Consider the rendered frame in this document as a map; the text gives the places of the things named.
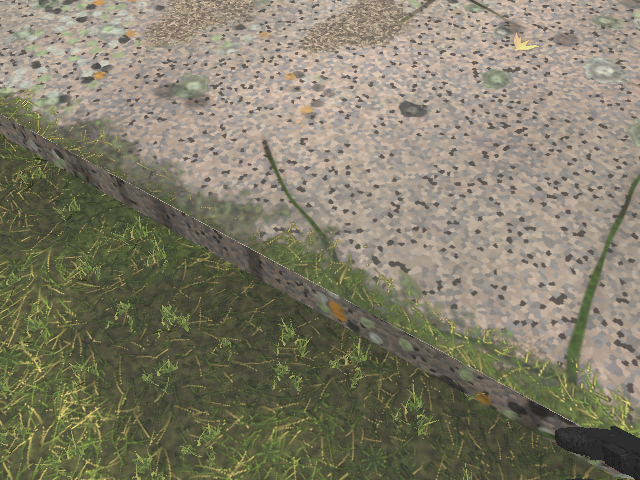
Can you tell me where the right robot hand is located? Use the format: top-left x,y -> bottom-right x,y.
555,426 -> 640,480

